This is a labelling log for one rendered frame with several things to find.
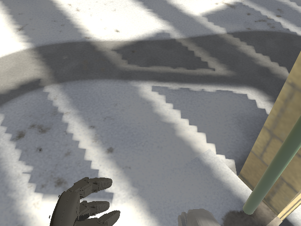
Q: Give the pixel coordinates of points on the left robot hand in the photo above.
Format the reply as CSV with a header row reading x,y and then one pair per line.
x,y
69,211

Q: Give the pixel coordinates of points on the right robot thigh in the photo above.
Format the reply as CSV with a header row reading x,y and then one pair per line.
x,y
197,217

